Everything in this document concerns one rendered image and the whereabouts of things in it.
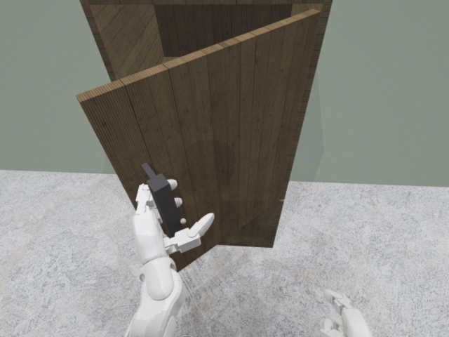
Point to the left robot forearm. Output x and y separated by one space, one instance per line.
162 295

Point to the cupboard door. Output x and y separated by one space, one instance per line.
220 121

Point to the handle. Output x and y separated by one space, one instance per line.
164 200

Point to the robot right hand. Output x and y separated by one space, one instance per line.
352 324

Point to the robot left hand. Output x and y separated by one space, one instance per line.
148 233

